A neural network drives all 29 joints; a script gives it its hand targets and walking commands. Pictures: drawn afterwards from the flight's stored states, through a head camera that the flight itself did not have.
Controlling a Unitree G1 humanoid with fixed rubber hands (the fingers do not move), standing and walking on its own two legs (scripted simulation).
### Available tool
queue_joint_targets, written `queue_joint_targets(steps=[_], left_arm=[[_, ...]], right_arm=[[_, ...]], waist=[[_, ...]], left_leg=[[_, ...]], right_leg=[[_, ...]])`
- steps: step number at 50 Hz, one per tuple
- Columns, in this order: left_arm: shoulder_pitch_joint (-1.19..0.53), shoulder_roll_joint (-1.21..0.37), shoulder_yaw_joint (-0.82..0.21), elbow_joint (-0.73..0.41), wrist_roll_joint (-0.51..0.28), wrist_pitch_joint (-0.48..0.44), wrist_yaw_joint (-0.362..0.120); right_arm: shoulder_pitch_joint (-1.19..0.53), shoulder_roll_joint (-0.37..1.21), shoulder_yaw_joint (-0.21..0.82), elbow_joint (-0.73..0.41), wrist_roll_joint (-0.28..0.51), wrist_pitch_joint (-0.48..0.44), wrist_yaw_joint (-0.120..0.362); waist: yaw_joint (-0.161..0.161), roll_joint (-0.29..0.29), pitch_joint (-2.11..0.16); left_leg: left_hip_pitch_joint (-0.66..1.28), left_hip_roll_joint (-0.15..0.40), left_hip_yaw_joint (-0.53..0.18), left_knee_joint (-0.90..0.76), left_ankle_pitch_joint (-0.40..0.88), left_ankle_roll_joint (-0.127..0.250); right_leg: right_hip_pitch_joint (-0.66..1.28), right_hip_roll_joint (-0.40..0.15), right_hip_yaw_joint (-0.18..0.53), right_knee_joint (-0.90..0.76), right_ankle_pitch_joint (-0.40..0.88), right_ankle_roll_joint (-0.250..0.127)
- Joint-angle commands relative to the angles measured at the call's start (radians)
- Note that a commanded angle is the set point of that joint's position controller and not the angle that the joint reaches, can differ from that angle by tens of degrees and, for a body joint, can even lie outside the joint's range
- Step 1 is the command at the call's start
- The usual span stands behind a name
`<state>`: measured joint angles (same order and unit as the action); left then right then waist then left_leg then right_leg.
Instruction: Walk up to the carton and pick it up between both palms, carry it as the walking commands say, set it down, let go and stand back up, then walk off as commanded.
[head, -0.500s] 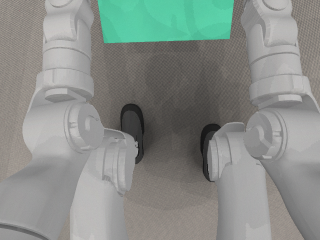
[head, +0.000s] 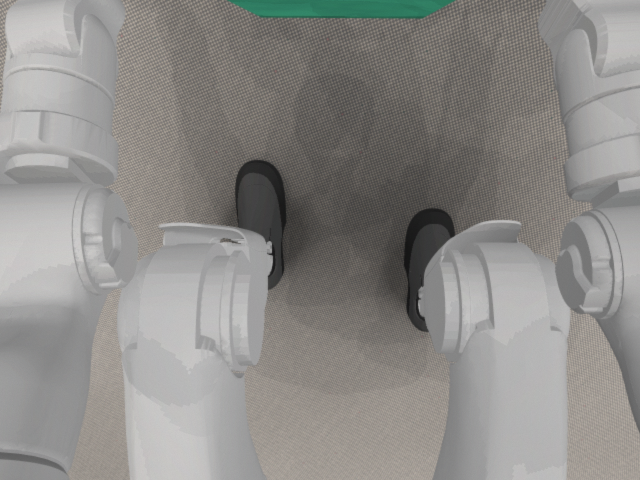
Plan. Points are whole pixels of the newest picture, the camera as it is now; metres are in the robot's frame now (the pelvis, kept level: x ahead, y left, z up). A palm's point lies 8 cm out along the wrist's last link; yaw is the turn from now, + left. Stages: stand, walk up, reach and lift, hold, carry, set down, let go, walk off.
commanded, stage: set down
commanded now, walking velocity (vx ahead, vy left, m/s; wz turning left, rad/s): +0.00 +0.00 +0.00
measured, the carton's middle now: out of the picture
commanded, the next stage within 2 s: let go in 1.22 s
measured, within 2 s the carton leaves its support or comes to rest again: neither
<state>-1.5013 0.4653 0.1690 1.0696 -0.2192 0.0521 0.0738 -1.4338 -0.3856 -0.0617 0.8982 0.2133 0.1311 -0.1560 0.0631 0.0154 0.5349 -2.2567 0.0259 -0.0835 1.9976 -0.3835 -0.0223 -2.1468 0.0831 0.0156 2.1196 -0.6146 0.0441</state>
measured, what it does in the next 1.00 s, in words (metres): rises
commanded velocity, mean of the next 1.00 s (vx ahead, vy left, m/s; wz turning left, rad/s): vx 0.00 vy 0.00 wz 0.00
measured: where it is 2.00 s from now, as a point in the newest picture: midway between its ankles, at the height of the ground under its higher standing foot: (346, 268)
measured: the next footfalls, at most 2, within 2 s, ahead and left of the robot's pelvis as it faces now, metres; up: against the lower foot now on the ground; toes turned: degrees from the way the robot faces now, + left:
none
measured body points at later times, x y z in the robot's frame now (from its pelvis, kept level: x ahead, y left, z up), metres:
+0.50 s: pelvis +0.00 +0.00 +0.03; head +0.36 +0.03 +0.29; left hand +0.57 +0.24 -0.09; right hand +0.59 -0.13 -0.08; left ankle +0.16 +0.15 -0.36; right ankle +0.10 -0.12 -0.36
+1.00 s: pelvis +0.01 +0.01 +0.16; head +0.35 +0.04 +0.44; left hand +0.57 +0.26 +0.07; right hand +0.58 -0.12 +0.07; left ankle +0.16 +0.15 -0.36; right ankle +0.10 -0.12 -0.36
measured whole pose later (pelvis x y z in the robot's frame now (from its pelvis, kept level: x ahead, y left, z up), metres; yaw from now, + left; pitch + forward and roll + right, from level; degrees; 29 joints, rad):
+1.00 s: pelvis +0.01 +0.01 +0.16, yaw +1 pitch +22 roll -3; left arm -1.37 0.47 0.20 0.74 -0.22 0.45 0.06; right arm -1.33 -0.34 -0.09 0.62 0.25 0.47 -0.19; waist 0.04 0.00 0.52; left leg -1.56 0.02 -0.08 1.56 -0.40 -0.04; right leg -1.44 0.06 0.02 1.63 -0.58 0.04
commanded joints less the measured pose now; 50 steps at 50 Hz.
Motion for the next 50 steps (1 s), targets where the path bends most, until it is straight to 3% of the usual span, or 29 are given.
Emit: queue_joint_targets(steps=[1, 4, 7, 9, 10, 12, 13, 14, 17, 18, 20, 22, 23, 27, 28, 29, 30, 33, 37, 38, 39, 41, 42, 44, 45, 46, 47, 49, 50], left_arm=[[-0.390, 0.231, -0.030, -0.499, -0.156, 0.020, 0.010], [-0.432, 0.282, -0.034, -0.661, -0.155, 0.075, 0.027], [-0.389, 0.279, -0.016, -0.414, -0.081, 0.130, 0.035], [-0.317, 0.193, -0.022, -0.277, -0.037, 0.147, 0.030], [-0.340, 0.181, -0.009, -0.329, -0.016, 0.147, 0.028], [-0.356, 0.174, -0.029, -0.262, 0.010, 0.150, 0.026], [-0.409, 0.194, 0.002, -0.340, 0.036, 0.148, 0.025], [-0.410, 0.182, -0.014, -0.305, 0.035, 0.159, 0.024], [-0.401, 0.192, 0.014, -0.380, 0.036, 0.178, 0.022], [-0.394, 0.200, 0.015, -0.374, 0.052, 0.195, 0.025], [-0.425, 0.225, 0.021, -0.603, 0.026, 0.212, 0.034], [-0.385, 0.249, 0.061, -0.679, 0.024, 0.248, 0.040], [-0.365, 0.270, 0.055, -0.725, 0.042, 0.265, 0.042], [-0.226, 0.228, 0.096, -0.588, 0.080, 0.327, 0.027], [-0.205, 0.197, 0.096, -0.562, 0.076, 0.331, 0.021], [-0.205, 0.206, 0.108, -0.592, 0.102, 0.331, 0.017], [-0.169, 0.186, 0.112, -0.563, 0.090, 0.327, 0.009], [-0.179, 0.173, 0.108, -0.586, 0.068, 0.318, -0.019], [-0.163, 0.216, 0.113, -0.598, 0.077, 0.329, -0.035], [-0.189, 0.197, 0.089, -0.694, 0.060, 0.321, -0.042], [-0.188, 0.195, 0.097, -0.624, 0.075, 0.329, -0.038], [-0.207, 0.205, 0.090, -0.715, 0.069, 0.323, -0.041], [-0.187, 0.196, 0.079, -0.666, 0.070, 0.329, -0.044], [-0.187, 0.201, 0.051, -0.717, 0.060, 0.338, -0.042], [-0.196, 0.201, 0.048, -0.780, 0.063, 0.334, -0.033], [-0.219, 0.194, 0.028, -0.766, 0.067, 0.343, -0.030], [-0.196, 0.189, 0.034, -0.716, 0.053, 0.355, -0.030], [-0.188, 0.199, 0.038, -0.738, 0.068, 0.364, -0.018], [-0.221, 0.192, 0.023, -0.781, 0.052, 0.369, -0.019]], right_arm=[[-0.492, -0.081, 0.102, -0.549, 0.138, 0.015, -0.051], [-0.474, -0.120, 0.071, -0.616, 0.155, 0.071, -0.065], [-0.376, -0.167, 0.019, -0.281, 0.072, 0.118, -0.059], [-0.345, -0.164, -0.040, -0.183, 0.029, 0.115, -0.038], [-0.322, -0.164, -0.063, -0.160, 0.006, 0.112, -0.032], [-0.314, -0.142, -0.080, -0.055, -0.013, 0.119, -0.020], [-0.315, -0.145, -0.095, -0.058, -0.015, 0.117, -0.017], [-0.330, -0.142, -0.094, -0.039, -0.016, 0.127, -0.013], [-0.378, -0.177, -0.098, -0.206, -0.016, 0.135, -0.019], [-0.374, -0.159, -0.083, -0.214, 0.004, 0.154, -0.021], [-0.419, -0.202, -0.100, -0.484, 0.017, 0.172, -0.044], [-0.418, -0.191, -0.077, -0.594, 0.036, 0.207, -0.057], [-0.388, -0.184, -0.082, -0.659, 0.057, 0.228, -0.063], [-0.282, -0.134, -0.091, -0.557, 0.031, 0.288, -0.055], [-0.263, -0.124, -0.096, -0.551, 0.013, 0.288, -0.049], [-0.232, -0.121, -0.114, -0.529, 0.012, 0.295, -0.049], [-0.255, -0.090, -0.082, -0.598, 0.020, 0.286, -0.042], [-0.268, -0.061, -0.075, -0.635, 0.018, 0.283, -0.040], [-0.196, -0.079, -0.100, -0.596, 0.015, 0.301, -0.049], [-0.223, -0.066, -0.105, -0.652, 0.004, 0.299, -0.050], [-0.191, -0.087, -0.124, -0.575, -0.015, 0.305, -0.049], [-0.188, -0.080, -0.131, -0.593, -0.019, 0.302, -0.050], [-0.170, -0.114, -0.142, -0.571, -0.033, 0.302, -0.050], [-0.151, -0.138, -0.187, -0.598, -0.053, 0.298, -0.056], [-0.179, -0.140, -0.174, -0.636, -0.048, 0.293, -0.049], [-0.170, -0.143, -0.182, -0.593, -0.044, 0.298, -0.046], [-0.226, -0.162, -0.167, -0.637, -0.046, 0.308, -0.040], [-0.235, -0.161, -0.156, -0.656, -0.037, 0.310, -0.026], [-0.237, -0.166, -0.161, -0.668, -0.021, 0.312, -0.023]], waist=[[0.049, -0.153, -2.278], [0.034, -0.086, -2.374], [0.002, 0.004, -1.948], [-0.029, 0.038, -1.758], [-0.041, 0.086, -1.788], [-0.065, 0.093, -1.682], [-0.056, 0.134, -1.716], [-0.057, 0.132, -1.688], [-0.057, 0.085, -1.879], [-0.026, 0.098, -1.900], [-0.024, 0.091, -2.182], [-0.004, 0.025, -2.298], [0.012, 0.044, -2.385], [0.034, 0.051, -2.130], [0.007, 0.027, -2.125], [0.027, 0.080, -2.106], [0.036, 0.015, -2.138], [0.037, -0.029, -2.139], [0.014, 0.003, -2.198], [0.008, 0.013, -2.258], [-0.017, 0.025, -2.175], [-0.028, 0.030, -2.223], [-0.038, 0.072, -2.231], [-0.084, 0.092, -2.280], [-0.057, 0.108, -2.355], [-0.079, 0.136, -2.303], [-0.052, 0.120, -2.334], [-0.048, 0.094, -2.331], [-0.055, 0.134, -2.321]], left_leg=[[1.123, -0.019, 0.166, 0.050, 0.382, 0.049], [1.274, -0.034, 0.167, 0.038, 0.404, 0.049], [1.177, -0.025, 0.159, -0.033, 0.187, 0.038], [1.121, -0.028, 0.147, -0.096, 0.090, 0.030], [1.162, -0.033, 0.144, -0.117, 0.090, 0.018], [1.154, -0.035, 0.137, -0.149, 0.023, 0.016], [1.189, -0.036, 0.143, -0.159, 0.020, 0.008], [1.210, -0.035, 0.131, -0.181, 0.000, 0.010], [1.295, -0.051, 0.145, -0.193, 0.061, 0.016], [1.327, -0.055, 0.151, -0.208, 0.076, 0.018], [1.435, -0.075, 0.165, -0.219, 0.183, 0.018], [1.478, -0.088, 0.175, -0.225, 0.240, 0.028], [1.569, -0.098, 0.176, -0.253, 0.271, 0.029], [1.438, -0.107, 0.171, -0.326, 0.209, 0.030], [1.449, -0.113, 0.166, -0.347, 0.232, 0.028], [1.477, -0.111, 0.169, -0.361, 0.249, 0.022], [1.446, -0.114, 0.160, -0.368, 0.297, 0.035], [1.374, -0.120, 0.175, -0.401, 0.333, 0.042], [1.461, -0.130, 0.170, -0.463, 0.387, 0.040], [1.499, -0.138, 0.169, -0.484, 0.424, 0.030], [1.486, -0.133, 0.162, -0.498, 0.393, 0.029], [1.552, -0.135, 0.150, -0.537, 0.445, 0.022], [1.608, -0.131, 0.146, -0.541, 0.462, 0.016], [1.733, -0.131, 0.123, -0.583, 0.506, 0.009], [1.795, -0.134, 0.124, -0.601, 0.514, -0.001], [1.802, -0.129, 0.118, -0.612, 0.493, 0.001], [1.844, -0.125, 0.113, -0.637, 0.495, 0.002], [1.883, -0.119, 0.110, -0.667, 0.488, 0.002], [1.917, -0.121, 0.114, -0.687, 0.502, -0.002]], right_leg=[[0.918, -0.017, -0.061, -0.174, 0.434, 0.017], [0.938, -0.005, -0.086, -0.177, 0.444, 0.009], [0.640, -0.025, -0.101, -0.230, 0.180, -0.007], [0.525, -0.027, -0.113, -0.281, 0.067, -0.016], [0.523, -0.023, -0.115, -0.298, 0.065, -0.024], [0.455, -0.018, -0.128, -0.327, -0.006, -0.025], [0.452, -0.018, -0.118, -0.352, -0.015, -0.032], [0.436, -0.015, -0.126, -0.355, -0.031, -0.033], [0.581, -0.005, -0.126, -0.400, 0.010, -0.029], [0.599, -0.006, -0.120, -0.412, 0.017, -0.027], [0.789, 0.011, -0.121, -0.418, 0.143, -0.020], [0.893, 0.016, -0.120, -0.438, 0.202, -0.010], [0.937, 0.024, -0.117, -0.458, 0.229, -0.008], [0.864, 0.022, -0.096, -0.520, 0.189, -0.002], [0.883, 0.026, -0.103, -0.548, 0.212, 0.000], [0.857, 0.026, -0.089, -0.560, 0.219, 0.000], [0.924, 0.027, -0.095, -0.573, 0.288, 0.008], [1.055, 0.028, -0.076, -0.604, 0.375, 0.021], [1.102, 0.028, -0.065, -0.672, 0.438, 0.022], [1.164, 0.036, -0.071, -0.680, 0.488, 0.027], [1.114, 0.032, -0.065, -0.707, 0.457, 0.014], [1.162, 0.036, -0.071, -0.733, 0.514, 0.018], [1.131, 0.033, -0.069, -0.754, 0.496, 0.008], [1.129, 0.047, -0.099, -0.787, 0.512, 0.010], [1.156, 0.045, -0.102, -0.792, 0.517, 0.008], [1.110, 0.042, -0.099, -0.811, 0.493, 0.003], [1.135, 0.041, -0.096, -0.833, 0.477, 0.002], [1.152, 0.038, -0.103, -0.865, 0.462, 0.004], [1.137, 0.038, -0.102, -0.884, 0.464, 0.000]])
